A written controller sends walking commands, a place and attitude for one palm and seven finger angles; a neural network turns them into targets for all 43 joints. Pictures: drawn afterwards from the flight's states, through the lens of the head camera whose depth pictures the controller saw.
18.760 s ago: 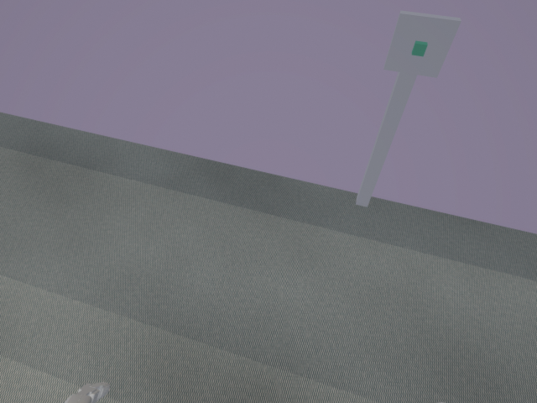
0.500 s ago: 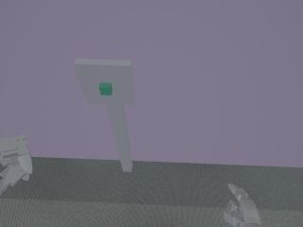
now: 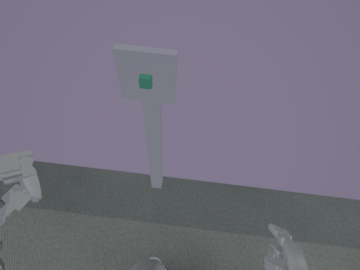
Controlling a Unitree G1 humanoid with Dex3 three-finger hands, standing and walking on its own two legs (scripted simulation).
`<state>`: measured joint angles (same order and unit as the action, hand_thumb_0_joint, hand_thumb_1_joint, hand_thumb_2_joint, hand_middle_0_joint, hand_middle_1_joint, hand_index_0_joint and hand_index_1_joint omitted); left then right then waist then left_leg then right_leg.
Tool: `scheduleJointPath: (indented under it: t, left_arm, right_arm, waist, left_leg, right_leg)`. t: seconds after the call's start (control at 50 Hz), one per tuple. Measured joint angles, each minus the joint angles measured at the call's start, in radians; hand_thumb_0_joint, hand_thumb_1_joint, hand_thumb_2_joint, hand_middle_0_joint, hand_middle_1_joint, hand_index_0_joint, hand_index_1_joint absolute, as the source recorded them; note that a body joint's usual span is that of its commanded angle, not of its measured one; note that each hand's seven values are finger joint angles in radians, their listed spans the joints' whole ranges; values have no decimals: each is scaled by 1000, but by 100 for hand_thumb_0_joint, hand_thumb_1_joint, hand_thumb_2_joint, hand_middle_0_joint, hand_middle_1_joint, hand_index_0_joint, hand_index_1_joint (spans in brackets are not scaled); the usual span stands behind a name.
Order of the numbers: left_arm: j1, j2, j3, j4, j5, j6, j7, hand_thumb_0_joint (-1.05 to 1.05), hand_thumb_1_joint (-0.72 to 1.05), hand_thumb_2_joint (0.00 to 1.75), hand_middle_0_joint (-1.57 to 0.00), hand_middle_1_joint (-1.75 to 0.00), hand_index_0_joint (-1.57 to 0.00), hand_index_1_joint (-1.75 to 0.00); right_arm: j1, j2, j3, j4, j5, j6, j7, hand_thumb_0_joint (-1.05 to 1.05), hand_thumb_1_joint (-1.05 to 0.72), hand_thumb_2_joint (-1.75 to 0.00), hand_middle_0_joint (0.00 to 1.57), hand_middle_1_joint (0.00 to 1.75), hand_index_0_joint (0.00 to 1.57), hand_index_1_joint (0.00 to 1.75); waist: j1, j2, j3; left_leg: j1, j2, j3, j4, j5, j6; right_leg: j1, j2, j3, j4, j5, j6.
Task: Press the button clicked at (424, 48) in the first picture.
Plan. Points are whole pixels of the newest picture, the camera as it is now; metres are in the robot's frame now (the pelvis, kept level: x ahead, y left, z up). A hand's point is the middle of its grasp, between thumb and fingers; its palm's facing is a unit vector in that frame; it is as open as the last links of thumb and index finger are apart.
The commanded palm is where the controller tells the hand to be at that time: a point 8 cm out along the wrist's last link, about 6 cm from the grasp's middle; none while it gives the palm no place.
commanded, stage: step back with the hand held close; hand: left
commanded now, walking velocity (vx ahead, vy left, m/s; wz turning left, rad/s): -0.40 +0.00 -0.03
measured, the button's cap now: (145, 80) +0.61 +0.15 +0.06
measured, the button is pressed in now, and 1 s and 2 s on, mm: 0 0 0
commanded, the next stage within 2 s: stop stepping back and stand still in 0.42 s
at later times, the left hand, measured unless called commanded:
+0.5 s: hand (7, 253) +0.11 +0.22 +0.19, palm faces +0.22 -0.89 -0.41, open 3.1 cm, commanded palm +0.05 +0.27 +0.19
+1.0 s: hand out of the picture +0.02 +0.26 +0.18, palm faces +0.27 -0.87 -0.41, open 3.1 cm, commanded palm -0.01 +0.30 +0.19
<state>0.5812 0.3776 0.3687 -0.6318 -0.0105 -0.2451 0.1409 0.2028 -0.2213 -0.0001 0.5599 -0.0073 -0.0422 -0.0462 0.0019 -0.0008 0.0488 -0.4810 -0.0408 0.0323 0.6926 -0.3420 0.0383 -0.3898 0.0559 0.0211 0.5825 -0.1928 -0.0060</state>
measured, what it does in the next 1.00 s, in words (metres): walks backwards: right foot, then left foot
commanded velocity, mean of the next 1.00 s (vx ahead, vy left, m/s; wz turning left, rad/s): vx -0.07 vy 0.00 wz -0.01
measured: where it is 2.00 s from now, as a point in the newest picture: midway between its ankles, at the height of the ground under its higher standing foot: outside the picture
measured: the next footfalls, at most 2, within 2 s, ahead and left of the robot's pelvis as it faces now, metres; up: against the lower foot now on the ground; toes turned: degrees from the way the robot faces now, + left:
right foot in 0.48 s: -0.23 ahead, -0.11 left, +0.00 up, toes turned -10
left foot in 0.64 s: +0.04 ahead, +0.07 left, +0.00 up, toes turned -9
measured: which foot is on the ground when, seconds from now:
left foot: down 0.00-0.52, up 0.54-0.62, down 0.64-0.80, up 0.82-1.00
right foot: down 0.00-0.10, up 0.12-0.46, down 0.48-1.00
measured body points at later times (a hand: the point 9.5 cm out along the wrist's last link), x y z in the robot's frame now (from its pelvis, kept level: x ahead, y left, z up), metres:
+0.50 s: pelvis -0.11 +0.01 +0.00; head -0.07 +0.05 +0.44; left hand +0.10 +0.27 +0.21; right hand +0.08 -0.21 -0.06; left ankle +0.09 +0.07 -0.72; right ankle -0.27 -0.10 -0.73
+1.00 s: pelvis -0.19 +0.05 +0.01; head -0.20 +0.09 +0.46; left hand -0.01 +0.31 +0.20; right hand -0.11 -0.23 -0.06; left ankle -0.17 +0.16 -0.70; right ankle -0.21 -0.09 -0.72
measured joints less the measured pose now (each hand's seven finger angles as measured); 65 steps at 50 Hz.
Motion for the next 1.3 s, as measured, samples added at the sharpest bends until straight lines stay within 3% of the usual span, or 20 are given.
scheduleJointPath:
  t: [0.06,0.1,0.16,0.24,0.4,0.46,0.5,0.54,0.6,0.64,0.7,0.76,0.82,0.88,0.92,1.0,1.04,1.14,1.2,1.3]
  left_arm:
    - [-5,15,-13,-20,-3,-11,8,2,89,90,-131,-150,-131,-150]
    - [1,38,-1,-34,-3,-16,10,2,89,90,-131,-150,-131,-150]
    - [1,73,38,-21,7,-20,7,2,89,90,-131,-150,-131,-150]
    - [15,87,79,-27,-7,-10,15,2,89,90,-131,-150,-131,-150]
    - [-13,38,0,-51,-36,-13,2,2,90,90,-131,-150,-131,-150]
    - [-26,71,11,-56,-48,-21,-9,2,90,90,-131,-150,-131,-150]
    - [-23,98,36,-68,-56,-37,-18,2,90,90,-131,-150,-131,-150]
    - [-12,99,19,-65,-57,-40,-32,2,89,90,-131,-150,-131,-150]
    - [46,122,38,-85,-56,-36,-39,2,89,90,-131,-150,-131,-150]
    - [65,110,54,-79,-59,-17,-37,1,89,90,-132,-150,-131,-150]
    - [-32,78,47,35,-59,18,-25,1,89,90,-132,-150,-131,-150]
    - [-74,65,50,123,-55,63,-10,1,89,90,-131,-150,-131,-150]
    - [-5,65,36,83,-41,80,-16,2,90,90,-131,-150,-131,-150]
    - [127,47,13,-28,-27,61,-29,2,89,90,-131,-150,-131,-150]
    - [176,32,7,-55,-14,33,-27,2,89,90,-131,-150,-131,-150]
    - [99,14,0,12,8,9,2,1,89,90,-132,-150,-131,-150]
    - [8,4,-3,59,7,14,21,1,89,90,-132,-150,-131,-150]
    - [-93,8,18,110,6,46,27,2,89,90,-131,-150,-131,-150]
    - [-9,32,18,15,1,36,14,2,90,90,-131,-150,-131,-150]
    - [132,81,31,-44,-4,9,3,2,89,90,-131,-150,-131,-150]
  right_arm:
    - [-3,2,-5,16,2,13,2,1,-91,-90,20,30,21,30]
    - [-1,2,-4,13,2,17,-5,1,-91,-90,20,30,21,30]
    - [-8,17,-12,21,-10,-7,-15,1,-91,-90,20,30,21,30]
    - [3,48,-7,41,-16,-37,-2,1,-91,-90,20,30,21,30]
    - [-34,91,24,67,-30,-101,17,1,-90,-90,20,30,21,30]
    - [-72,98,31,50,-37,-102,22,1,-90,-90,20,30,21,30]
    - [-104,94,37,43,-32,-90,21,0,-90,-90,20,30,21,30]
    - [-94,76,37,67,-28,-68,9,0,-90,-90,20,30,21,30]
    - [-4,65,41,90,-8,-49,-3,1,-91,-90,20,30,21,30]
    - [49,41,38,84,2,-43,-17,1,-90,-90,20,30,21,30]
    - [44,29,19,103,9,-61,-35,1,-91,-90,20,30,21,30]
    - [43,31,20,87,5,-66,-32,1,-91,-90,20,30,21,30]
    - [70,27,12,52,8,-57,-14,1,-91,-90,20,30,20,30]
    - [98,17,2,85,5,-31,3,1,-91,-90,20,30,21,30]
    - [118,11,-3,106,-1,-22,-1,1,-91,-90,20,30,21,30]
    - [128,-9,-17,121,-5,-56,-35,1,-91,-90,20,30,21,30]
    - [109,-24,-23,113,-7,-80,-52,1,-91,-90,20,30,21,30]
    - [39,61,4,99,-10,-104,-30,1,-91,-90,20,30,20,30]
    - [42,103,36,71,-6,-118,7,1,-91,-90,20,30,21,30]
    - [52,111,57,44,-10,-86,12,1,-90,-90,20,30,21,30]
  waist:
    - [-20,-24,2]
    - [-30,-34,3]
    - [-33,-21,11]
    - [-15,1,-32]
    - [17,-17,-102]
    - [23,-41,-83]
    - [34,-63,-51]
    - [29,-21,-35]
    - [25,-55,-87]
    - [4,-51,-129]
    - [-26,-59,-95]
    - [-53,-54,-56]
    - [-86,-45,-43]
    - [-37,-83,-87]
    - [-9,-93,-128]
    - [19,-68,-153]
    - [5,-47,-130]
    - [-42,-73,-59]
    - [-53,-67,-55]
    - [-26,-30,-72]
  left_leg:
    - [5,0,-10,-9,26,-10]
    - [8,8,4,-56,172,24]
    - [-1,28,0,-71,213,66]
    - [-7,71,-14,-166,265,57]
    - [-7,111,11,-454,468,8]
    - [-37,106,47,-469,518,-8]
    - [-96,94,65,-344,460,-15]
    - [-124,100,14,-190,266,-39]
    - [-72,54,3,-12,140,-56]
    - [12,38,-4,-71,205,-22]
    - [34,4,4,-116,229,36]
    - [64,3,-7,-216,273,11]
    - [2,0,-30,-119,107,-35]
    - [-106,-14,-26,284,42,-62]
    - [-95,18,-12,357,43,-57]
    - [88,91,1,75,-5,-24]
    - [173,94,-15,-83,-19,-18]
    - [206,59,-23,-117,51,-29]
    - [225,72,-29,-167,81,-36]
    - [201,81,-22,-115,42,-51]
  right_leg:
    - [-11,-12,-5,-1,12,10]
    - [-29,-11,-6,19,-8,16]
    - [-95,36,28,304,-166,21]
    - [-40,57,20,506,-244,23]
    - [259,22,-64,84,-372,-13]
    - [341,10,-80,-162,-272,-38]
    - [358,-23,-61,-247,-203,-19]
    - [363,-2,-57,-200,-212,13]
    - [372,-38,-25,-137,-246,28]
    - [347,-51,-29,-56,-283,38]
    - [253,-56,0,105,-337,22]
    - [197,-23,-25,64,-367,-4]
    - [193,-18,-56,-15,-223,-24]
    - [162,-48,-37,-52,-105,-29]
    - [149,-68,-47,-81,-99,-22]
    - [115,-101,-106,-71,-107,-8]
    - [76,-112,-121,15,-139,6]
    - [-57,-72,-69,358,-254,9]
    - [-65,-57,-102,289,-186,16]
    - [74,-50,-130,7,-176,11]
